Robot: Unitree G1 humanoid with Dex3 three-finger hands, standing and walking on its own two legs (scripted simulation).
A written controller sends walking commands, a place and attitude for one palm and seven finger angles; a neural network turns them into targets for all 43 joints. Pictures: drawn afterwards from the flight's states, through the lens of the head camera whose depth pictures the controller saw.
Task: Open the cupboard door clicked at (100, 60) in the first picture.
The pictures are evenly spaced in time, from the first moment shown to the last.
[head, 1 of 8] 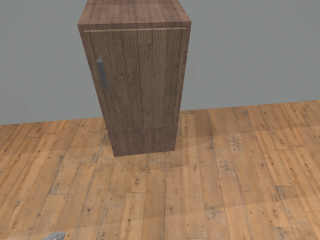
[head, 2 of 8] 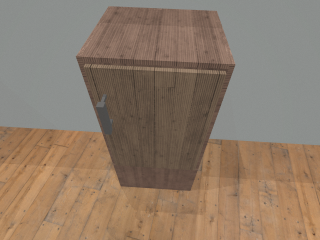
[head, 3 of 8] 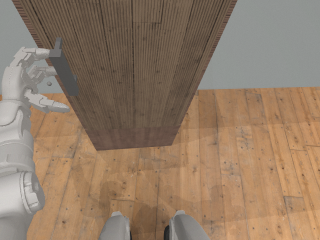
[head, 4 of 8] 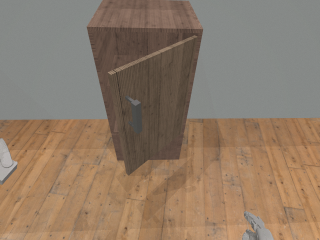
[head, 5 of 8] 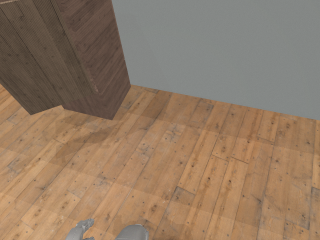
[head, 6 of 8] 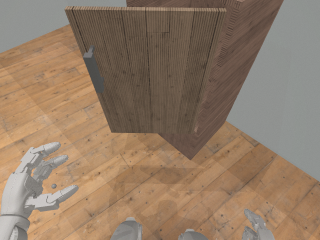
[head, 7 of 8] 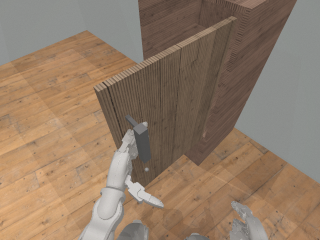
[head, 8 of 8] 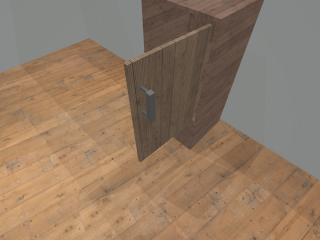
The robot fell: no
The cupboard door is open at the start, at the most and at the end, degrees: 0 87 87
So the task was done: yes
